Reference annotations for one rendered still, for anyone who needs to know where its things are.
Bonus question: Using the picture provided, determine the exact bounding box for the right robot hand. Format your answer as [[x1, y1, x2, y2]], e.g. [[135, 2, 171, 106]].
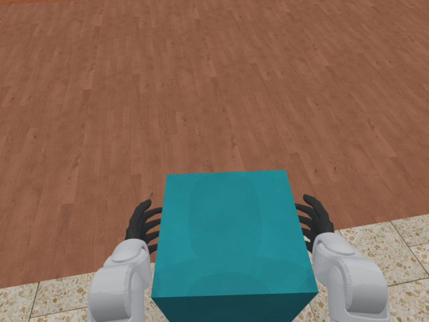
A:
[[295, 194, 334, 254]]

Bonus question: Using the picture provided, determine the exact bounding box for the left robot forearm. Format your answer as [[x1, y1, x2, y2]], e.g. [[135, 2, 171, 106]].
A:
[[87, 239, 152, 322]]

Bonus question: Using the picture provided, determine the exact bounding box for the left robot hand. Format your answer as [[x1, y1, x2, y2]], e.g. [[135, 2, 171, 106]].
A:
[[125, 199, 162, 254]]

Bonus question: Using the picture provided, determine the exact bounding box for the carton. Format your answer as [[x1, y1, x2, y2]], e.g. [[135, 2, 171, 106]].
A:
[[151, 170, 319, 322]]

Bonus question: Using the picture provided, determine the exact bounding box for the right robot forearm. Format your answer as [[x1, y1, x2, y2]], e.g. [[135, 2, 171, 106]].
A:
[[312, 232, 391, 322]]

